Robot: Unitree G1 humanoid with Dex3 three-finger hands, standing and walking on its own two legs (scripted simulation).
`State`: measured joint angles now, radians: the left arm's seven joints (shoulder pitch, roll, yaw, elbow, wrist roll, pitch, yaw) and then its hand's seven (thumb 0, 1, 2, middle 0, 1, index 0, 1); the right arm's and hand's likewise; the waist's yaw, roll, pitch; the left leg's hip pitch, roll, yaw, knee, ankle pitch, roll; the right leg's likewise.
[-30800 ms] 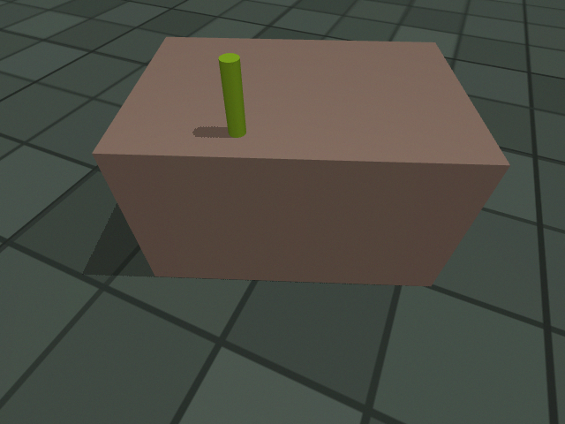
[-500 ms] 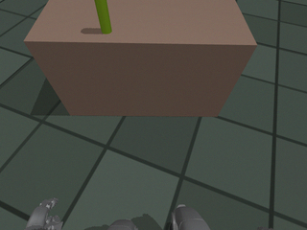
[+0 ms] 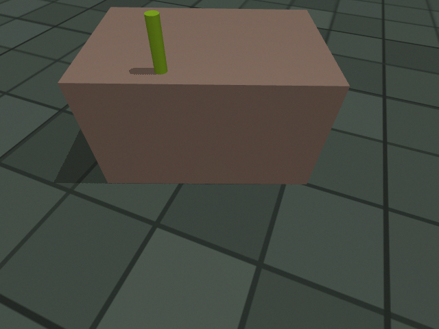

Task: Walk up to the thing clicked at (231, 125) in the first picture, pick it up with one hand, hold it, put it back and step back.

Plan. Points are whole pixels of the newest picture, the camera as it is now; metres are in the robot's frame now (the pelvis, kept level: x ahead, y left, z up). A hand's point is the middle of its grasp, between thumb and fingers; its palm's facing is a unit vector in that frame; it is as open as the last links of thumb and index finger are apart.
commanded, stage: step back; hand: left
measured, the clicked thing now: (156, 44) +1.07 +0.27 +0.00
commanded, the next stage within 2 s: stand in 0.56 s
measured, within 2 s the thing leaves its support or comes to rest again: neither
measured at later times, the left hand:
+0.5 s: hand out of the picture +0.13 +0.27 -0.15, palm faces +0.02 -0.94 -0.35, open 7.4 cm
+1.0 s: hand out of the picture +0.13 +0.24 -0.14, palm faces -0.02 -0.94 -0.33, open 7.3 cm
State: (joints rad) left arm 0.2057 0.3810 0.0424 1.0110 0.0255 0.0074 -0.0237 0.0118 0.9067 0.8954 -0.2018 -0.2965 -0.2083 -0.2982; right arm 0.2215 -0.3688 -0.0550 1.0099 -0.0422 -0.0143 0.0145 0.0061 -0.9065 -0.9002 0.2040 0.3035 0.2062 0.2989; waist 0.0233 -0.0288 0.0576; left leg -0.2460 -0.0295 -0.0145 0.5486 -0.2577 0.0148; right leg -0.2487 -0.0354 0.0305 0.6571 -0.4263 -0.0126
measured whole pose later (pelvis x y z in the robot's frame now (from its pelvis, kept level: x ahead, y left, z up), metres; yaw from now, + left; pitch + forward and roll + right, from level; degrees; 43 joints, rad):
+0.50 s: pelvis +0.05 +0.00 +0.00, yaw +1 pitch -1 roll -1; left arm 0.11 0.38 0.03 1.04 0.01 -0.03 -0.01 0.01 0.91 0.90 -0.20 -0.30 -0.21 -0.30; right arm 0.13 -0.35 -0.05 1.03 -0.03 -0.02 0.00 0.01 -0.90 -0.90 0.21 0.30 0.21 0.30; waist 0.01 -0.01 0.07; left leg -0.25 0.00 -0.01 0.59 -0.32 0.01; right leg -0.15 -0.01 -0.02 0.53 -0.35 0.01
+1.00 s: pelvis +0.03 -0.01 +0.02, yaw +0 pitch -4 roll +0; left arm 0.06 0.34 0.00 1.11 0.01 -0.02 -0.01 0.01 0.91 0.90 -0.20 -0.30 -0.21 -0.30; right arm 0.04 -0.34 -0.01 1.10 -0.01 -0.01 0.00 0.00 -0.91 -0.90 0.20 0.30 0.21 0.30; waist 0.00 0.00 0.08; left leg -0.11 0.01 0.00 0.34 -0.17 0.00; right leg -0.05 -0.01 -0.01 0.32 -0.21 0.01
